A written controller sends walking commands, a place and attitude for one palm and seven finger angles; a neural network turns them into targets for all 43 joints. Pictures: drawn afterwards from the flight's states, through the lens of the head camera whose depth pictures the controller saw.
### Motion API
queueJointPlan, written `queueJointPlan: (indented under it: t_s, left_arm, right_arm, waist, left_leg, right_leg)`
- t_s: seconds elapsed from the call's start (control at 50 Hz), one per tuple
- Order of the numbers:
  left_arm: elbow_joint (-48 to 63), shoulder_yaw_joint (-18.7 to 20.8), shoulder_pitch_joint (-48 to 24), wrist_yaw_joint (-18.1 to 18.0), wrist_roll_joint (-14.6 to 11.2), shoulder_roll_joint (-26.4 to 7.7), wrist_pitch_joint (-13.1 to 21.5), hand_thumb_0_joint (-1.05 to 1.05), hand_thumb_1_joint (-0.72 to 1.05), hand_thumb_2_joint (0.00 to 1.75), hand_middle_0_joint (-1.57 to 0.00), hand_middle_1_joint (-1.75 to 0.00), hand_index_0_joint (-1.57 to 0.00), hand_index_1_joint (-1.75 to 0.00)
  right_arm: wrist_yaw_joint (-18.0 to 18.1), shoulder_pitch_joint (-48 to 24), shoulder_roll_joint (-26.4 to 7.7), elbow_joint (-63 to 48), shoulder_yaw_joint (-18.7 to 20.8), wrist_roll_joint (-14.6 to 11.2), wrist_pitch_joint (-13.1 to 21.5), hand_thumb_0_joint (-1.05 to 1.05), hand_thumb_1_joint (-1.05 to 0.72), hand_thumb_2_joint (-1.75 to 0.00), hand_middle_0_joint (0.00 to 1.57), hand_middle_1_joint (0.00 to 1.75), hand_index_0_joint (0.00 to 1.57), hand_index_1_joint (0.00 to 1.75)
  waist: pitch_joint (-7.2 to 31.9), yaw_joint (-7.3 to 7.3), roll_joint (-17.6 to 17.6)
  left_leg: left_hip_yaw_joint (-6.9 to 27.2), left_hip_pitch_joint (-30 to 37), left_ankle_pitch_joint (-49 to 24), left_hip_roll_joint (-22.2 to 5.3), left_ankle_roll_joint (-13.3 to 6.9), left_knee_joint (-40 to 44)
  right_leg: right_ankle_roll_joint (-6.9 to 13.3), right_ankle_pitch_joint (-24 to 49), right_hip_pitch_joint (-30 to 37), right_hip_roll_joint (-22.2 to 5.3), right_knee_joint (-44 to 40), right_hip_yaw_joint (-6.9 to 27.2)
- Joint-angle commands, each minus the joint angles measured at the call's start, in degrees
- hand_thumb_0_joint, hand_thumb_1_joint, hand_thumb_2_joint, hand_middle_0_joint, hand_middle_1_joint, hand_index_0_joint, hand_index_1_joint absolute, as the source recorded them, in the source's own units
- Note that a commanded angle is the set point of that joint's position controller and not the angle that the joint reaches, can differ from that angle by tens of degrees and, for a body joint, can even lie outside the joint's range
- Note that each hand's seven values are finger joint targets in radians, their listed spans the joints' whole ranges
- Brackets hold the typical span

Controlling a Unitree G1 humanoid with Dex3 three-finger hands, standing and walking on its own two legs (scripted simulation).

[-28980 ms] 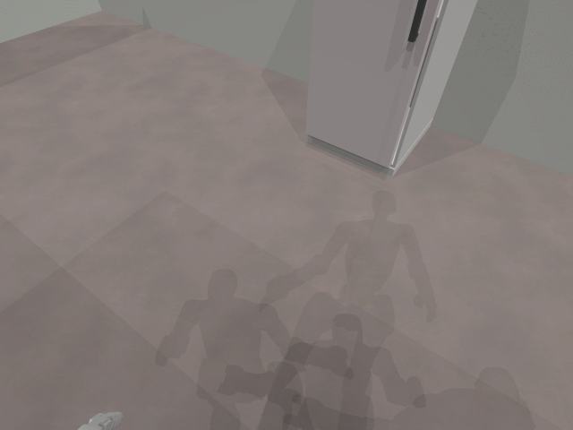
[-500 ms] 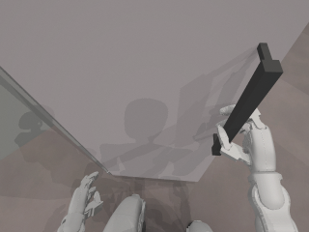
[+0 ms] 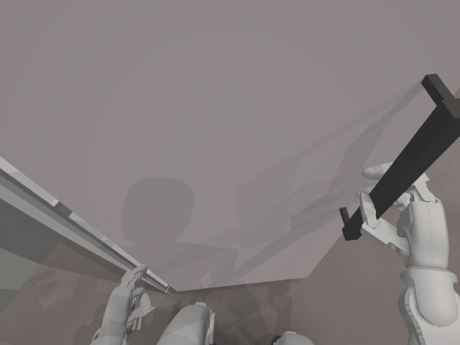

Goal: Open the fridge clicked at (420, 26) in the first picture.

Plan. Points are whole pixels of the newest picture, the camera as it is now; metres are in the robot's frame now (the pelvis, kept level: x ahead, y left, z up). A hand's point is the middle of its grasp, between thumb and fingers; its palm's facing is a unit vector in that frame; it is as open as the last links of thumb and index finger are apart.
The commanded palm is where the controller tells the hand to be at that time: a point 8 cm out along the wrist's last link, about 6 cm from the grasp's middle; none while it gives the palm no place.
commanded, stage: walk backward, drawing the door open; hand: right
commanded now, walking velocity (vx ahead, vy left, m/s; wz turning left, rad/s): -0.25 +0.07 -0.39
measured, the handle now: (379, 181) +0.34 -0.19 +0.11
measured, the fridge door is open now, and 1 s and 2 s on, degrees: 59 63 69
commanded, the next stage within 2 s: stop walking and hold the door back in 0.08 s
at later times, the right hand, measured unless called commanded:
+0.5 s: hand (372, 261) +0.23 -0.16 +0.10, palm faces +0.45 +0.86 -0.24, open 6.1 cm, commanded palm +0.20 -0.21 +0.10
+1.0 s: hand (369, 237) +0.26 -0.16 +0.10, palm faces +0.37 +0.90 -0.23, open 5.9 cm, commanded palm +0.20 -0.21 +0.10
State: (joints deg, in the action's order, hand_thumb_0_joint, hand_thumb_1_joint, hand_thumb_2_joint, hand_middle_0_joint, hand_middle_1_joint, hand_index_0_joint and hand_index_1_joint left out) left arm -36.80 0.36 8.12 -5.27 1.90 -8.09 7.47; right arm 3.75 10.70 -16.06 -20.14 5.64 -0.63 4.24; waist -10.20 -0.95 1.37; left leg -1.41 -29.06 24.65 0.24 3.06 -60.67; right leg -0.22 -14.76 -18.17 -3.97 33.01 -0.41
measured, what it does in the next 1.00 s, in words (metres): steps to the left: left foot, then right foot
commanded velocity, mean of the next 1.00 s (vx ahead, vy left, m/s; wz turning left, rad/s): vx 0.07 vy -0.03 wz -0.09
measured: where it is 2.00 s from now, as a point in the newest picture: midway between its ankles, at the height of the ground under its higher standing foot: outside the picture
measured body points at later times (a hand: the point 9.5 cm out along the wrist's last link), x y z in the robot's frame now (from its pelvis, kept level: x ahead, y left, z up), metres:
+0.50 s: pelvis -0.06 +0.12 +0.00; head -0.03 +0.11 +0.45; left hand +0.17 +0.34 -0.08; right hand +0.20 -0.20 +0.11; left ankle +0.02 +0.22 -0.74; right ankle -0.11 +0.02 -0.69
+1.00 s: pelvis -0.09 +0.11 -0.01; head -0.04 +0.11 +0.44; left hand +0.07 +0.32 -0.13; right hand +0.23 -0.21 +0.11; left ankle -0.04 +0.22 -0.74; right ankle -0.13 +0.01 -0.71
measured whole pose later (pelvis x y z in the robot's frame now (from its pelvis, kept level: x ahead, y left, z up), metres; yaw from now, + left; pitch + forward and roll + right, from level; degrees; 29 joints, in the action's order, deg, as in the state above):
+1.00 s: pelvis -0.09 +0.11 -0.01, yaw -12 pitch -1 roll +1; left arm -40.5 -1.8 12.3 -4.5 -1.9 -11.7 2.9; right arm 3.2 -21.3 -18.9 24.7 10.6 -2.5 8.0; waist -6.1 -2.8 -2.1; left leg -2.5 -15.5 14.8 0.7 -0.9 -31.2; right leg -0.4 -27.9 -19.5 -1.0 48.1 -0.9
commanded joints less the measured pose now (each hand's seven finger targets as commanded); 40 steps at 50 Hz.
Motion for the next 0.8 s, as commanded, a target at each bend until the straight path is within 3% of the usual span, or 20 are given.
queueJointPlan:
  t_s: [0.0,0.06,0.1,0.12,0.14,0.16,0.18,0.2,0.22,0.28,0.46,0.52,0.54,0.56,0.58,0.6,0.64,0.66,0.7,0.78]
  left_arm:
    - [7.7,2.8,-0.3,-0.6,-1.3,-9.6,3.2,0.00,0.90,0.90,-0.20,-0.30,-0.20,-0.30]
    - [9.1,2.6,-0.9,-0.2,-1.6,-9.7,3.3,0.00,0.90,0.90,-0.20,-0.30,-0.20,-0.30]
    - [9.5,2.4,-1.1,0.0,-1.9,-9.6,3.3,0.00,0.90,0.90,-0.20,-0.30,-0.20,-0.30]
    - [9.7,1.9,-1.3,0.2,-2.0,-8.4,3.0,0.00,0.90,0.90,-0.20,-0.30,-0.20,-0.30]
    - [10.2,1.4,-2.4,0.4,-2.0,-6.8,2.3,0.00,0.90,0.90,-0.20,-0.30,-0.20,-0.30]
    - [10.4,1.3,-4.1,0.1,-1.6,-6.4,1.9,0.00,0.90,0.90,-0.20,-0.30,-0.20,-0.30]
    - [8.1,2.4,-2.1,-0.6,-1.3,-8.2,2.2,0.00,0.90,0.90,-0.20,-0.30,-0.20,-0.30]
    - [8.0,2.3,-2.1,-0.2,-0.9,-9.3,2.3,0.00,0.90,0.90,-0.20,-0.30,-0.20,-0.30]
    - [6.8,1.1,-2.5,-0.5,-1.1,-7.8,2.3,0.00,0.90,0.90,-0.20,-0.30,-0.20,-0.30]
    - [5.7,0.8,-3.4,-1.9,-1.4,-9.7,0.8,0.00,0.90,0.90,-0.20,-0.30,-0.20,-0.30]
    - [6.0,1.8,-2.5,-0.5,-2.5,-12.4,-2.3,0.00,0.90,0.90,-0.20,-0.30,-0.20,-0.30]
    - [4.8,1.6,-0.2,-0.2,-2.4,-12.1,-2.8,0.00,0.90,0.90,-0.20,-0.30,-0.20,-0.30]
    - [4.9,2.1,0.8,-0.3,-2.1,-13.4,-2.7,0.00,0.90,0.90,-0.20,-0.30,-0.20,-0.30]
    - [5.9,2.3,0.1,-0.3,-2.0,-14.8,-2.4,0.00,0.90,0.90,-0.20,-0.30,-0.20,-0.30]
    - [6.0,2.3,-0.5,-0.3,-2.7,-14.8,-2.2,0.00,0.90,0.90,-0.20,-0.30,-0.20,-0.30]
    - [5.7,1.7,-0.5,0.1,-3.2,-12.1,-2.0,0.00,0.90,0.90,-0.20,-0.30,-0.20,-0.30]
    - [4.1,1.8,0.5,-0.6,-3.8,-12.7,-1.7,0.00,0.90,0.90,-0.20,-0.30,-0.20,-0.30]
    - [3.7,2.1,1.9,-0.6,-3.9,-13.0,-1.9,0.00,0.90,0.90,-0.20,-0.30,-0.20,-0.30]
    - [4.4,1.5,2.4,-0.8,-4.0,-12.8,-1.9,0.00,0.90,0.90,-0.20,-0.30,-0.20,-0.30]
    - [4.1,0.7,2.6,-0.8,-3.4,-12.8,-1.7,0.00,0.90,0.90,-0.20,-0.30,-0.20,-0.30]
  right_arm:
    - [2.0,-7.2,-5.0,-16.3,5.9,-1.0,5.2,0.00,-0.90,-0.90,0.45,1.40,0.45,1.40]
    - [3.0,-5.3,-6.0,-13.9,7.7,-1.7,4.5,0.00,-0.90,-0.90,0.45,1.40,0.45,1.40]
    - [3.3,-4.5,-8.1,-13.7,9.9,-1.7,4.6,0.00,-0.90,-0.90,0.45,1.40,0.45,1.40]
    - [3.2,-5.0,-8.5,-13.8,9.3,-1.4,4.8,0.00,-0.90,-0.90,0.45,1.40,0.45,1.40]
    - [3.4,-5.2,-13.0,-13.6,12.4,-0.8,4.7,0.00,-0.90,-0.90,0.45,1.40,0.45,1.40]
    - [3.8,-5.5,-15.5,-13.8,15.3,-1.1,4.6,0.00,-0.90,-0.90,0.45,1.40,0.45,1.40]
    - [4.3,-5.5,-14.0,-3.4,15.9,-1.6,3.6,0.00,-0.90,-0.90,0.45,1.40,0.45,1.40]
    - [4.3,-11.6,-10.6,-3.1,10.8,-1.4,3.3,0.00,-0.90,-0.90,0.45,1.40,0.45,1.40]
    - [4.9,-17.0,-11.3,-0.5,12.2,-1.1,4.7,0.00,-0.90,-0.90,0.45,1.40,0.45,1.40]
    - [5.5,-24.4,-15.0,11.8,15.0,-1.2,7.1,0.00,-0.90,-0.90,0.45,1.40,0.45,1.40]
    - [4.1,-46.4,-14.8,25.5,11.2,-1.3,9.5,0.00,-0.90,-0.90,0.45,1.40,0.45,1.40]
    - [3.7,-52.6,-14.4,28.0,9.4,-1.2,10.0,0.00,-0.90,-0.90,0.45,1.40,0.45,1.40]
    - [3.4,-54.2,-15.0,28.8,9.6,-1.2,10.5,0.00,-0.90,-0.90,0.45,1.40,0.45,1.40]
    - [3.0,-56.7,-11.9,28.3,7.1,-1.3,11.1,0.00,-0.90,-0.90,0.45,1.40,0.45,1.40]
    - [2.8,-59.8,-10.6,28.9,5.7,-1.5,10.3,0.00,-0.90,-0.90,0.45,1.40,0.45,1.40]
    - [2.4,-62.0,-7.5,28.9,2.5,-1.5,10.7,0.00,-0.90,-0.90,0.45,1.40,0.45,1.40]
    - [2.7,-62.6,-12.8,36.2,5.6,-0.2,9.6,0.00,-0.90,-0.90,0.45,1.40,0.45,1.40]
    - [2.2,-61.2,-12.1,37.7,5.4,-0.5,8.7,0.00,-0.90,-0.90,0.45,1.40,0.45,1.40]
    - [0.9,-62.7,-9.0,36.3,2.2,-0.9,7.8,0.00,-0.90,-0.90,0.45,1.40,0.45,1.40]
    - [0.4,-60.2,-11.9,35.6,4.3,-1.2,7.6,0.00,-0.90,-0.90,0.45,1.40,0.45,1.40]
  waist:
    - [21.2,0.49,-18.4]
    - [21.3,0.76,-18.3]
    - [20.2,1.42,-14.9]
    - [19.2,1.08,-7.8]
    - [17.9,0.76,6.8]
    - [18.9,2.28,12.3]
    - [20.9,1.98,14.9]
    - [20.9,1.37,9.5]
    - [19.9,0.71,5.2]
    - [19.6,1.01,6.5]
    - [20.5,3.20,11.0]
    - [24.2,1.01,4.3]
    - [23.5,0.36,-1.1]
    - [21.3,0.60,-15.0]
    - [19.2,0.72,-22.1]
    - [20.4,-1.13,-22.3]
    - [16.8,0.71,-7.3]
    - [18.4,0.97,-5.6]
    - [20.6,1.06,-9.2]
    - [23.5,0.95,-10.4]
  left_leg:
    - [0.2,6.6,-2.9,-0.2,0.6,13.0]
    - [-2.0,14.2,-1.9,1.9,1.0,23.9]
    - [-3.9,21.6,-12.9,2.5,1.7,35.9]
    - [-1.7,22.9,-16.9,-1.1,1.2,42.6]
    - [7.4,21.6,-25.2,-11.5,-2.6,44.9]
    - [16.0,17.0,-28.0,-21.3,-8.9,44.9]
    - [20.4,17.9,-27.8,-24.2,-11.2,43.4]
    - [21.6,21.0,-34.5,-24.5,-11.8,40.6]
    - [14.8,24.1,-43.4,-22.7,-11.6,37.5]
    - [8.3,25.8,-49.3,-20.2,-8.0,36.4]
    - [12.1,23.3,-10.8,-21.8,-9.9,46.1]
    - [6.7,19.4,-0.5,-16.2,-7.1,41.3]
    - [3.5,14.2,4.0,-11.7,-5.0,35.3]
    - [-2.3,5.7,4.7,-4.1,-2.4,23.5]
    - [-5.9,1.1,4.4,0.8,-1.7,8.9]
    - [-0.7,-6.0,6.8,0.1,-2.6,-2.3]
    - [3.1,-9.7,0.0,-3.2,-2.3,-1.8]
    - [1.5,-8.1,-1.1,-2.9,-2.0,1.7]
    - [-1.0,-3.1,-2.7,-2.1,-2.1,9.0]
    - [-3.4,8.8,-6.0,0.7,-2.2,23.2]
  right_leg:
    - [6.2,26.5,13.7,-11.0,-11.5,8.7]
    - [6.2,22.2,9.9,-10.2,-9.4,10.5]
    - [3.8,13.4,4.6,-6.0,-5.2,8.2]
    - [1.7,5.6,1.5,-1.6,0.3,6.4]
    - [-1.4,-10.7,-5.2,4.7,12.0,-1.0]
    - [-1.8,-20.2,-10.5,6.9,29.3,-0.7]
    - [-1.8,-20.4,-13.4,5.7,40.6,3.6]
    - [-2.0,-19.5,-15.3,5.2,43.4,5.6]
    - [-2.6,-15.9,-16.5,3.7,45.0,4.8]
    - [-2.2,-11.3,-12.3,4.4,35.7,2.5]
    - [0.6,-12.7,-2.5,4.6,8.6,-1.9]
    - [1.8,-6.7,9.5,6.5,-9.6,-5.6]
    - [3.4,-8.9,13.4,3.4,-15.4,-1.5]
    - [7.4,-15.5,15.7,-6.3,-21.3,12.0]
    - [12.1,-11.6,13.4,-14.4,-22.3,21.2]
    - [14.8,-14.1,15.8,-18.6,-23.7,30.1]
    - [15.1,3.9,16.6,-16.1,-17.0,22.8]
    - [13.7,12.6,19.4,-13.8,-13.9,16.5]
    - [11.6,21.1,20.4,-11.0,-11.9,11.0]
    - [9.4,22.6,18.1,-10.2,-9.3,8.4]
